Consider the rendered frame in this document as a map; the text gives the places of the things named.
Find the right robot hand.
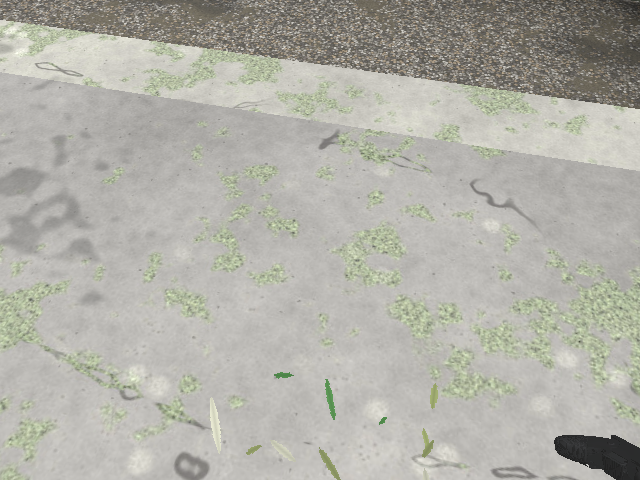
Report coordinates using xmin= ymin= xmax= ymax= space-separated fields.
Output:
xmin=554 ymin=435 xmax=640 ymax=480

